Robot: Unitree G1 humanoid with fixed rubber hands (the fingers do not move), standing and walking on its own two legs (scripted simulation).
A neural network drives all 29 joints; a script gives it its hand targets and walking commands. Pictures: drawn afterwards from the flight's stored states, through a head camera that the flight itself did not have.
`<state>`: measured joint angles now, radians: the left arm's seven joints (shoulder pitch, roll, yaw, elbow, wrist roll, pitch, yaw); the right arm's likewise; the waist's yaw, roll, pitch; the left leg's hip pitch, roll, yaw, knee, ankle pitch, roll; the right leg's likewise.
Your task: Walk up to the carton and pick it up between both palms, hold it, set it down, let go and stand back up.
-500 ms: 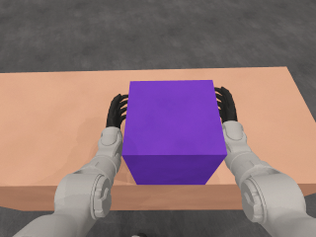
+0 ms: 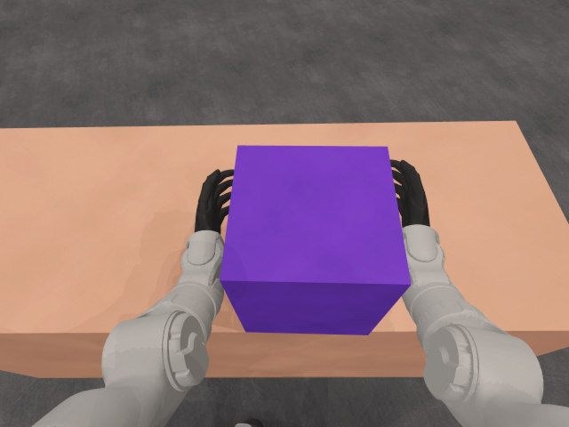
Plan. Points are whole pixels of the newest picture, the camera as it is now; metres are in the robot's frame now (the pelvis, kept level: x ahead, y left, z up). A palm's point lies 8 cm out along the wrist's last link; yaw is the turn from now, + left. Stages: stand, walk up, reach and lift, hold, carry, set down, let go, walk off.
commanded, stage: reach and lift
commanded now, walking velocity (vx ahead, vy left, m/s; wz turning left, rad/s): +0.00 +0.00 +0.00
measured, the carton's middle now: (309, 249) +0.37 +0.00 -0.03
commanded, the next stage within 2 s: none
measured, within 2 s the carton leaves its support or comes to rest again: leaves its support in 0.96 s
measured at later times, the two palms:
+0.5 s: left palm (210, 224) +0.39 +0.15 +0.01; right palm (411, 216) +0.40 -0.15 +0.02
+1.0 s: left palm (208, 226) +0.38 +0.15 +0.02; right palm (414, 221) +0.39 -0.15 +0.03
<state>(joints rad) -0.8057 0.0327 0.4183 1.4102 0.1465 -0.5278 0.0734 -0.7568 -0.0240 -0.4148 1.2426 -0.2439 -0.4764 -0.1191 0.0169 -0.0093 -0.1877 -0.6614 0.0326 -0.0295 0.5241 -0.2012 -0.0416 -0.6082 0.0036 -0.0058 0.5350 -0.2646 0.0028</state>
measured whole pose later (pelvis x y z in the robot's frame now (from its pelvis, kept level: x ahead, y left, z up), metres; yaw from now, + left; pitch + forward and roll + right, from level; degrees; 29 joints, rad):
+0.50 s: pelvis +0.00 +0.00 +0.00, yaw +0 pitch +19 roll +0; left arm -0.80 0.03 0.42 1.40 0.15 -0.53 0.08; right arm -0.76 -0.02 -0.42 1.24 -0.24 -0.48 -0.12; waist 0.02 -0.01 -0.18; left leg -0.66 0.03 -0.03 0.52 -0.20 -0.04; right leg -0.61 0.00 -0.01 0.53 -0.26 0.00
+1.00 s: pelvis -0.01 +0.00 +0.00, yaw +0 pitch +19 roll +0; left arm -0.80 0.03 0.40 1.40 0.15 -0.58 0.08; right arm -0.74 -0.02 -0.42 1.23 -0.24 -0.54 -0.13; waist 0.02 -0.01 -0.18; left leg -0.66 0.03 -0.03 0.52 -0.19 -0.04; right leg -0.61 0.00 -0.01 0.53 -0.25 0.00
